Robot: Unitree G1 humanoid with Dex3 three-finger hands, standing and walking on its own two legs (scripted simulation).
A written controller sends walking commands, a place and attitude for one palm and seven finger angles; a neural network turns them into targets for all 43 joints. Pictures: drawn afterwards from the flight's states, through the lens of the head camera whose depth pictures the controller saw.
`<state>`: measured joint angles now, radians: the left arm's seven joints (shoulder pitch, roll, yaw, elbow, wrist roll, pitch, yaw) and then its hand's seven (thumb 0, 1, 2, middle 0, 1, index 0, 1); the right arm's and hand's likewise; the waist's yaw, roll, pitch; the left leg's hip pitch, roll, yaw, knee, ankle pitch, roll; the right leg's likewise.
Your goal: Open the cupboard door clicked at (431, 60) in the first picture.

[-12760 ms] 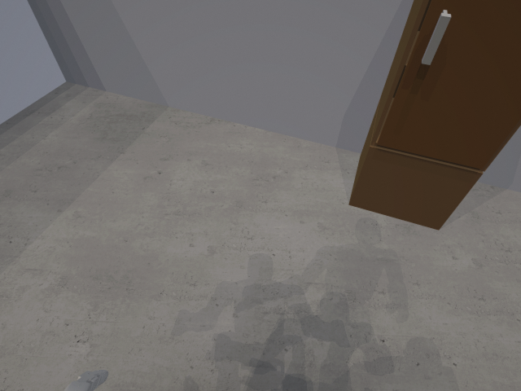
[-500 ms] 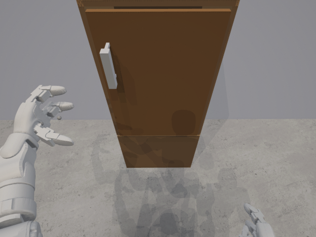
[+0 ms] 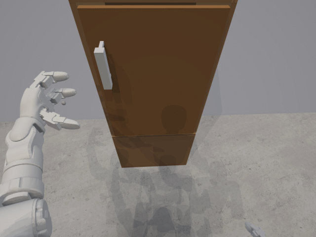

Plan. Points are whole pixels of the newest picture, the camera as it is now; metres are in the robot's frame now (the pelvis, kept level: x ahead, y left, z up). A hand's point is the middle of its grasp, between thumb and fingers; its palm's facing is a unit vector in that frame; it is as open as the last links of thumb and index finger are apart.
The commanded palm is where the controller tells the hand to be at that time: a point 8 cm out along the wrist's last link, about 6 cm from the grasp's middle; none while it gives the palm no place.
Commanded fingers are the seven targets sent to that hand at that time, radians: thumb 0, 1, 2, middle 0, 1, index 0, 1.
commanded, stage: move the hooked fingers beside the handle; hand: left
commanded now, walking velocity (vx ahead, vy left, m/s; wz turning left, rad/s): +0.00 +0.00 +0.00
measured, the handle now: (105, 65) +0.57 +0.18 +0.11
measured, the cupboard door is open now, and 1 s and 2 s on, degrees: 0 0 0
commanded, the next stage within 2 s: slide the fingers in behind the handle in 1.58 s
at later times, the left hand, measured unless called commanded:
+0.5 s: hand (75, 86) +0.46 +0.24 +0.12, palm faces +0.08 -1.00 +0.01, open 14.0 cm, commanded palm +0.45 +0.29 +0.12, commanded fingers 0.00 -0.50 0.30 -0.30 -1.20 -0.30 -1.20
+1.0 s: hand (79, 75) +0.52 +0.24 +0.12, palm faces +0.05 -1.00 +0.01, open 14.0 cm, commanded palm +0.48 +0.29 +0.11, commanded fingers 0.00 -0.50 0.30 -0.30 -1.20 -0.30 -1.20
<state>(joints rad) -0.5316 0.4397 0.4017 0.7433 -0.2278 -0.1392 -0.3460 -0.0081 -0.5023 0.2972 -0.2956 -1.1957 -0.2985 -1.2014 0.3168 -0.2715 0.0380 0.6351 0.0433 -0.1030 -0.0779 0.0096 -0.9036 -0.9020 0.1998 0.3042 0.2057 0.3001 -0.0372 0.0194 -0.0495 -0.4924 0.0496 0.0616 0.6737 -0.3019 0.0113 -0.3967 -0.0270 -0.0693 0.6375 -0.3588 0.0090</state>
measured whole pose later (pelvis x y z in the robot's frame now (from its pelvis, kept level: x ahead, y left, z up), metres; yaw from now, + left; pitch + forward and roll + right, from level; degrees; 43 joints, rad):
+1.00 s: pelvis +0.01 +0.00 -0.01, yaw -2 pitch +17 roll -3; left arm -0.93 0.68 0.50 1.20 -0.10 -0.25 -0.36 -0.01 -0.50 0.30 -0.29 -1.20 -0.30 -1.20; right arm 0.46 -0.28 0.03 0.64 0.01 0.06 -0.04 0.00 -0.90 -0.90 0.20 0.30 0.21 0.30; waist -0.16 0.02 -0.09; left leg -0.73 0.09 0.07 0.78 -0.35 0.01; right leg -0.62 0.01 -0.05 0.71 -0.37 0.01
